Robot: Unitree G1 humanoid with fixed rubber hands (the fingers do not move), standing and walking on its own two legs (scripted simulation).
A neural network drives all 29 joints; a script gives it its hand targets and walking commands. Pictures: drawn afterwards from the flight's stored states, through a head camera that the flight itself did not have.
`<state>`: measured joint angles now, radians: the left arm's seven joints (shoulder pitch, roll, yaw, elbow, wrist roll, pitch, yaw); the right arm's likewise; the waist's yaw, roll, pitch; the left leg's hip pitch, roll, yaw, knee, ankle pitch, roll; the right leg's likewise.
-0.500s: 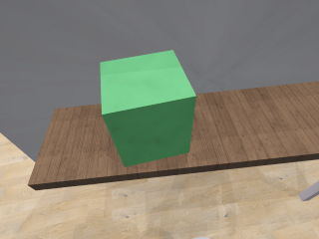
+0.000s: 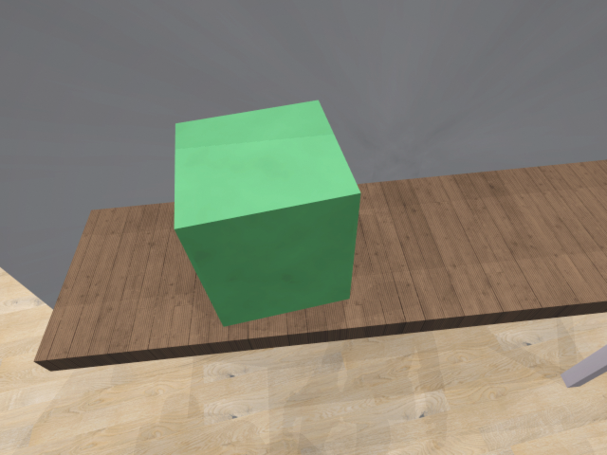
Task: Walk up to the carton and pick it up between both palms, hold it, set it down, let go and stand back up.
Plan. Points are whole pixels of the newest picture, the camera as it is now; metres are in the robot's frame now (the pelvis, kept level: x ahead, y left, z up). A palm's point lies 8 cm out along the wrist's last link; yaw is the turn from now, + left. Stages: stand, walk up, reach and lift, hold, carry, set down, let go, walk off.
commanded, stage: walk up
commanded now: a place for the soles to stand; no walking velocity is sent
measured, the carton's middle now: (269, 217) +0.43 +0.07 +0.05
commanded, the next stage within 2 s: reach and lift in 0.38 s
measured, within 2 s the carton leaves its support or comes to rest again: neither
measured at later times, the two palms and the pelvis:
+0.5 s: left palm out of the picture +0.04 +0.23 -0.16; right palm out of the picture +0.01 -0.22 -0.16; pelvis -0.02 +0.00 -0.02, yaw +6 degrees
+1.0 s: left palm out of the picture +0.00 +0.25 -0.13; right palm out of the picture +0.09 -0.20 -0.15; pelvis -0.07 +0.00 -0.05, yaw +14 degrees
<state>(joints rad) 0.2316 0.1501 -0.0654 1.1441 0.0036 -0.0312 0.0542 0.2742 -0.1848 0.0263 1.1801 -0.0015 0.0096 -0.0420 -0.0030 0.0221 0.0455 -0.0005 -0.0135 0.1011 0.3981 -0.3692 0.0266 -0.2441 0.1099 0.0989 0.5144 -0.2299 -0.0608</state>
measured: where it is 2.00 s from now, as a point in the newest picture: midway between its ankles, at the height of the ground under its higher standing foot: outside the picture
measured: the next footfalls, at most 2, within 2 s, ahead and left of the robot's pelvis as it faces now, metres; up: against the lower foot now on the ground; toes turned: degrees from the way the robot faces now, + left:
none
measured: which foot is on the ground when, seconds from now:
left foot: down 0.00-1.00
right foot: down 0.00-1.00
